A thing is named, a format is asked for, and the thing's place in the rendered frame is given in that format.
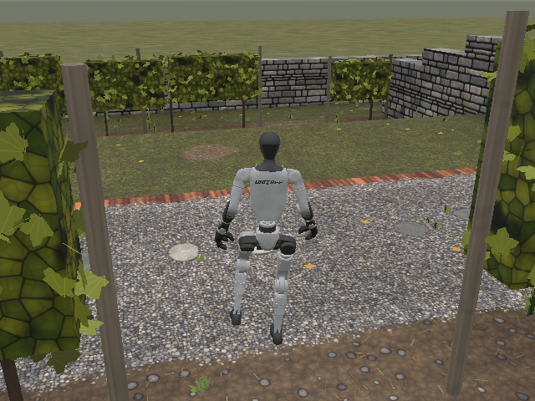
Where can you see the left robot upper arm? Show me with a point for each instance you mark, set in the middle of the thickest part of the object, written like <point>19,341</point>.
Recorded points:
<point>242,176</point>

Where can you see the right robot upper arm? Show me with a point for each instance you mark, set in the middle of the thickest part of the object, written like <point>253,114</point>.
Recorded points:
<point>295,177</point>

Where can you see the robot right forearm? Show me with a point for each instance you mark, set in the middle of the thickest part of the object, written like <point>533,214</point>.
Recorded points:
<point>308,218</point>

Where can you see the left robot hand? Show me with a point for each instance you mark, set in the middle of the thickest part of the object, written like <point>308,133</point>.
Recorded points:
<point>219,237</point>

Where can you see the right robot hand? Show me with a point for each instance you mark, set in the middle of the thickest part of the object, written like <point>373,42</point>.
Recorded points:
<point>313,233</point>

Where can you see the robot left forearm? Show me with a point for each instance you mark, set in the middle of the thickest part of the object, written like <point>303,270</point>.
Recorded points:
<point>226,220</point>

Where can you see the robot left shin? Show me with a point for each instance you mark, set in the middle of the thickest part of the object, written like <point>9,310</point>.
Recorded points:
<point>239,287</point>

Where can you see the robot right thigh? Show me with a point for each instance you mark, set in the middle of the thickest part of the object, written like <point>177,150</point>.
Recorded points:
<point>287,246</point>

